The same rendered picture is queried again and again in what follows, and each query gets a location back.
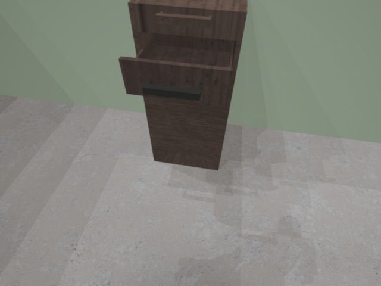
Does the cabinet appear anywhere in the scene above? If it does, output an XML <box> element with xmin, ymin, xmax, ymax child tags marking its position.
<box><xmin>128</xmin><ymin>0</ymin><xmax>248</xmax><ymax>170</ymax></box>

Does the drawer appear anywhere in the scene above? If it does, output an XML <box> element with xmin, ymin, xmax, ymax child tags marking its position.
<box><xmin>118</xmin><ymin>33</ymin><xmax>234</xmax><ymax>106</ymax></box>

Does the handle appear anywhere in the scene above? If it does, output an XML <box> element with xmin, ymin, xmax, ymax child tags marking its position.
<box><xmin>155</xmin><ymin>13</ymin><xmax>212</xmax><ymax>28</ymax></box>
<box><xmin>142</xmin><ymin>79</ymin><xmax>202</xmax><ymax>101</ymax></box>

